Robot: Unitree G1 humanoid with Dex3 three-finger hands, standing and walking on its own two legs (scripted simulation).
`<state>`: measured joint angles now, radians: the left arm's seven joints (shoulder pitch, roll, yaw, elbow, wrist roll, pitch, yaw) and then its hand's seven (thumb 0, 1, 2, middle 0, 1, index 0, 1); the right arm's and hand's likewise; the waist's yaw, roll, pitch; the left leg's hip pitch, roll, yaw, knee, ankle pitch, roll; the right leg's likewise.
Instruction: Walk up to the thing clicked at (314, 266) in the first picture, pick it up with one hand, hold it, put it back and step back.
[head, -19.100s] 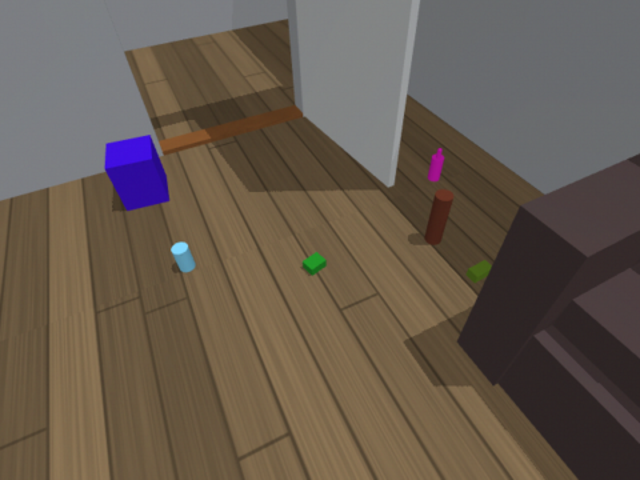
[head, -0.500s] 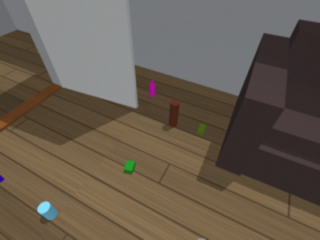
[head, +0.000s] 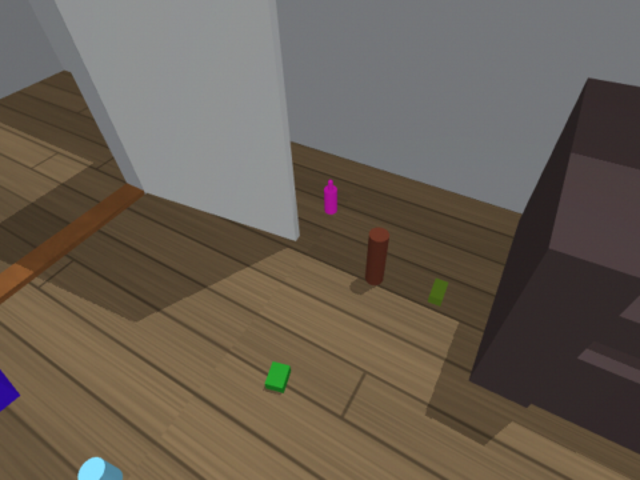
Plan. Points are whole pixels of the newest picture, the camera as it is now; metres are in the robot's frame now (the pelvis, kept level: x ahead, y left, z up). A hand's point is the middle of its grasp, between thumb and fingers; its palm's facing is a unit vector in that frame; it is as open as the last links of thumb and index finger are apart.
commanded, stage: walk up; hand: left
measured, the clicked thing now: (278, 377) +0.58 +0.21 -0.74
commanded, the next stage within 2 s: none
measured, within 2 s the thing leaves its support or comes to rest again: neither
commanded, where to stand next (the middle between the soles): +0.19 -0.02 m, yaw -1 degrees
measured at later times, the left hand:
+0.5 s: hand (180, 440) +0.23 +0.25 -0.15, palm faces -0.08 -0.92 -0.37, open 7.4 cm
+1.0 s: hand (177, 443) +0.22 +0.25 -0.14, palm faces +0.00 -0.95 -0.32, open 7.4 cm
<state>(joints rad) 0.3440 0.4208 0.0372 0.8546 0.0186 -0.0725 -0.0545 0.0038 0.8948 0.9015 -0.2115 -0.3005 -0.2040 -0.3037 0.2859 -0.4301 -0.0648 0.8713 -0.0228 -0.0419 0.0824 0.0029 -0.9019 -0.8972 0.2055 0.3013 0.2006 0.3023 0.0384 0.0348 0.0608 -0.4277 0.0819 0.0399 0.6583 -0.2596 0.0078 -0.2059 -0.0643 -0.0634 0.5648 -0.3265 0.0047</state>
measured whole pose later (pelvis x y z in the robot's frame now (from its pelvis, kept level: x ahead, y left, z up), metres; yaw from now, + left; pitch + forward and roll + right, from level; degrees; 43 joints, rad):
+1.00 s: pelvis +0.14 +0.00 +0.01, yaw +0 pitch -2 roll +1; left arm 0.07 0.36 0.01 1.15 0.00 0.01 -0.03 0.00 0.90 0.90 -0.21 -0.30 -0.20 -0.30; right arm 0.11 -0.38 0.00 1.14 -0.01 -0.02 0.00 0.00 -0.90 -0.90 0.21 0.30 0.20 0.30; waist 0.02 -0.01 0.06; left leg -0.11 0.01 0.01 0.40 -0.25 -0.02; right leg -0.25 -0.05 -0.05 0.40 -0.11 0.01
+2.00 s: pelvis +0.15 -0.01 +0.02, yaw +1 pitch -2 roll +0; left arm 0.06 0.33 0.04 1.13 0.01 0.02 -0.02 0.00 0.90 0.90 -0.21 -0.30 -0.20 -0.30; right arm 0.11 -0.36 -0.01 1.13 -0.01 0.00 0.00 0.00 -0.90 -0.90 0.21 0.30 0.20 0.30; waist 0.01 0.00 0.06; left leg -0.10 0.03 -0.01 0.36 -0.24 -0.03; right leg -0.23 -0.04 -0.08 0.37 -0.11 0.00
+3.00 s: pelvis +0.12 -0.03 +0.00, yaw -1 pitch -3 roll +0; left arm 0.17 0.36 0.02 0.90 0.00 -0.02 0.00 0.00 0.89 0.90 -0.21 -0.30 -0.20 -0.30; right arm 0.23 -0.39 -0.04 0.94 -0.01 0.02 0.02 0.00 -0.90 -0.90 0.21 0.30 0.20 0.30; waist 0.01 0.05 0.11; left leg -0.31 0.01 -0.03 0.64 -0.26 0.01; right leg -0.18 -0.03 -0.04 0.61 -0.37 0.00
